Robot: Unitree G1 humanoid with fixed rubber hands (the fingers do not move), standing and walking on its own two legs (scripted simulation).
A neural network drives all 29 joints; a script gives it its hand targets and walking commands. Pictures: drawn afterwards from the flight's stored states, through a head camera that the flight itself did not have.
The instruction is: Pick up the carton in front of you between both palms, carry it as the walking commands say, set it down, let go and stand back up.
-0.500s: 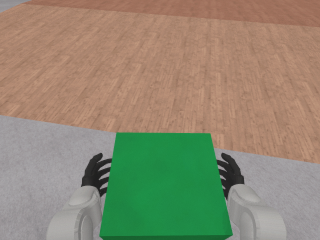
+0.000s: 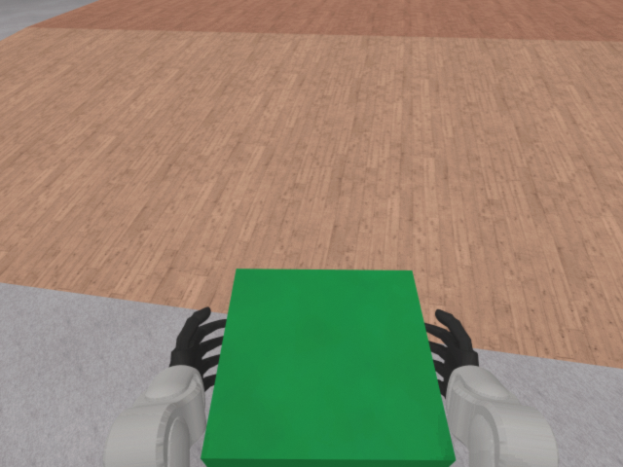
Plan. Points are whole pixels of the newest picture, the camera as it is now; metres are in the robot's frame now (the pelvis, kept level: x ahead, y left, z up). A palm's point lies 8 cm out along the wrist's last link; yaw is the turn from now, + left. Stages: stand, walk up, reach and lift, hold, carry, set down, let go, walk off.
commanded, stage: carry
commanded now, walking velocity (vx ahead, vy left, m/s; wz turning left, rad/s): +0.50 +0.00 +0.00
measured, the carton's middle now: (322, 395) +0.24 +0.00 +0.01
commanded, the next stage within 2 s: none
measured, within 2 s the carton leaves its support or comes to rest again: neither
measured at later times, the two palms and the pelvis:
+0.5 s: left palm (237, 194) +0.55 +0.15 +0.10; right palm (413, 196) +0.54 -0.15 +0.09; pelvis +0.32 +0.01 -0.01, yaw -3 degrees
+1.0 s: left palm (275, 100) +0.86 +0.11 +0.13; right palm (408, 104) +0.85 -0.19 +0.12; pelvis +0.62 -0.03 +0.01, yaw -3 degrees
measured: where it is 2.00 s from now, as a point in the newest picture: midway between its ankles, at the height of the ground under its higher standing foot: (341, 251)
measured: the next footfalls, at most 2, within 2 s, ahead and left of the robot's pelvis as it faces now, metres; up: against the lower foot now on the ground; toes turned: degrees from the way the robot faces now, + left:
left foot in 0.50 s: +0.53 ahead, +0.10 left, +0.00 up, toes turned +9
right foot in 1.02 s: +0.80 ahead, -0.15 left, +0.00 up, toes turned -14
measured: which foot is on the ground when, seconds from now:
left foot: up 0.00-0.48, down 0.50-1.00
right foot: down 0.00-0.54, up 0.56-1.00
